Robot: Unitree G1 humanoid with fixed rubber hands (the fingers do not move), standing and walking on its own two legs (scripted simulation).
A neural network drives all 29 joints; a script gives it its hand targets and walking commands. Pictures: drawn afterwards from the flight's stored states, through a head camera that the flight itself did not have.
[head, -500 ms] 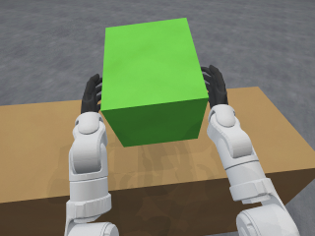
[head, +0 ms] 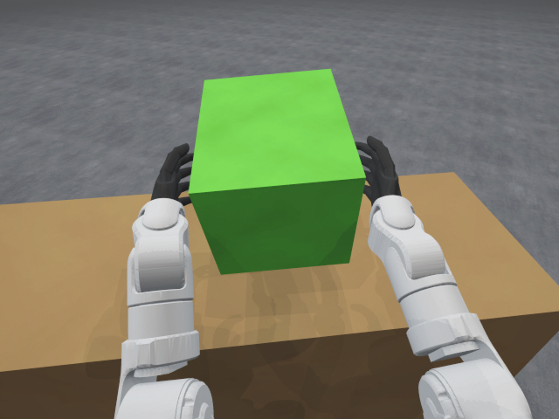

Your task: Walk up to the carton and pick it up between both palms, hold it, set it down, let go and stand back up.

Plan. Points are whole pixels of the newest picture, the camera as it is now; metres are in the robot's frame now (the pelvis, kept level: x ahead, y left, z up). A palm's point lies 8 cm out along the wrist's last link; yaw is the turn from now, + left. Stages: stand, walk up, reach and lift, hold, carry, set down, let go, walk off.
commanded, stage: hold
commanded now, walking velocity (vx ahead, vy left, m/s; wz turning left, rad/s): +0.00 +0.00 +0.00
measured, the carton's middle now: (276, 170) +0.43 +0.01 +0.19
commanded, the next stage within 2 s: none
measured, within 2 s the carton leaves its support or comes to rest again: neither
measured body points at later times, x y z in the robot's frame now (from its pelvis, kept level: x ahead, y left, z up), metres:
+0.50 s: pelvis -0.01 +0.00 +0.00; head -0.03 +0.01 +0.45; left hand +0.36 +0.16 +0.16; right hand +0.37 -0.13 +0.15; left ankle +0.02 +0.13 -0.75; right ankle +0.03 -0.11 -0.75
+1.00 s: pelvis -0.01 +0.00 +0.00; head -0.03 +0.01 +0.45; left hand +0.35 +0.15 +0.20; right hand +0.37 -0.13 +0.20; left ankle +0.02 +0.13 -0.75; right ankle +0.03 -0.11 -0.75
